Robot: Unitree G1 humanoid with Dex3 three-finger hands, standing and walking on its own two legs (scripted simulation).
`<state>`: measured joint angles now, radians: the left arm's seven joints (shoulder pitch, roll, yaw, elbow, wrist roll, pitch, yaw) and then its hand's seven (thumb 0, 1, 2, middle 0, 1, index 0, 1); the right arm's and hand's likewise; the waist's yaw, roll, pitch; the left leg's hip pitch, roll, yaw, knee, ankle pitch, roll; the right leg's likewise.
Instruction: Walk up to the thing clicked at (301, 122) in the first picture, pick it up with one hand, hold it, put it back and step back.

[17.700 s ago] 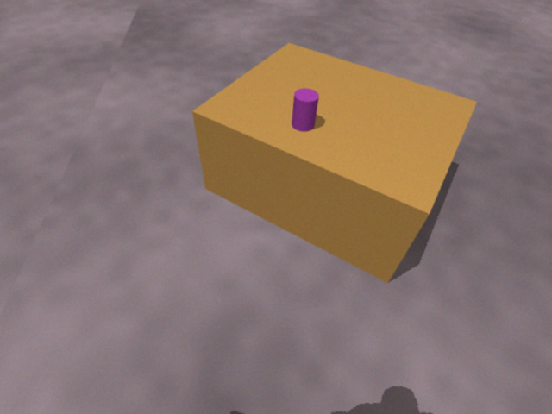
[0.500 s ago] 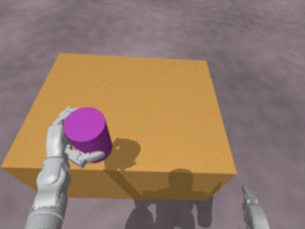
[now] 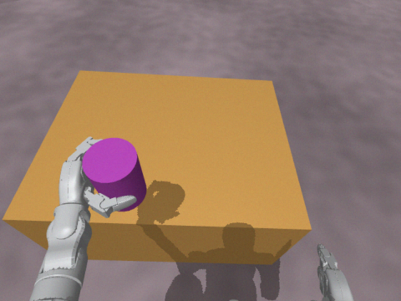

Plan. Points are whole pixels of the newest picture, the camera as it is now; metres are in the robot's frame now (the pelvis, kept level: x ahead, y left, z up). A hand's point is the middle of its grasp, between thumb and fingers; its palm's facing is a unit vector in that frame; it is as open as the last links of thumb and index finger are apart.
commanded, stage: crouch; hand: left
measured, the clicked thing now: (118, 177) +0.34 +0.15 +0.06
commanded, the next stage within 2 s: lower in 1.42 s
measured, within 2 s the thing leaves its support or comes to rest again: neither
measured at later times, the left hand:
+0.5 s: hand (122, 171) +0.40 +0.17 -0.02, palm faces +0.10 -0.99 +0.02, open 11.9 cm
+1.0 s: hand (133, 161) +0.48 +0.17 -0.09, palm faces +0.12 -0.99 +0.01, open 11.9 cm
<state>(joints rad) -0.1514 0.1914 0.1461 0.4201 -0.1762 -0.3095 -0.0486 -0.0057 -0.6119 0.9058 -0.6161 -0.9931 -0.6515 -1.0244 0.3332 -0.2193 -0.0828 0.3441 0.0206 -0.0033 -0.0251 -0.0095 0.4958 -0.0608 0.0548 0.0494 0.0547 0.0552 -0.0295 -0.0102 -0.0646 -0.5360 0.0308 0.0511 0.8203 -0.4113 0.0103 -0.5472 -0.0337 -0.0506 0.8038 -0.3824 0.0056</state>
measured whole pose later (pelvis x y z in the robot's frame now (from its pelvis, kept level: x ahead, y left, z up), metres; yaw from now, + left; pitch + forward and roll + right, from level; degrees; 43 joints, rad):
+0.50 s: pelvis -0.02 +0.00 -0.03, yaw +0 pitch +15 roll -1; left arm -0.48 0.28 0.25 0.87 -0.13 -0.49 -0.05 0.00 -0.61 0.89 -0.64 -0.96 -0.68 -0.99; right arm 0.34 -0.23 -0.05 0.18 -0.03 -0.05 0.03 -0.01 0.53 -0.05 0.06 0.05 0.06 0.06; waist -0.13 -0.05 -0.06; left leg -0.82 0.04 0.04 1.01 -0.46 0.01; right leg -0.82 -0.03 -0.06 0.97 -0.42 0.00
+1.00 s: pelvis -0.03 +0.00 -0.09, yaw -1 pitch +26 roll -3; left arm -0.78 0.45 0.40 1.18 -0.04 -0.59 -0.03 0.00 -0.61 0.89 -0.64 -0.96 -0.67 -0.99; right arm 0.38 -0.26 -0.04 -0.08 -0.07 -0.01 0.08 -0.01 0.50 -0.06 0.06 0.05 0.06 0.06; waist -0.26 -0.03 -0.14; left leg -1.22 0.06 0.00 1.32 -0.55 0.01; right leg -1.20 -0.02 -0.08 1.25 -0.50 -0.01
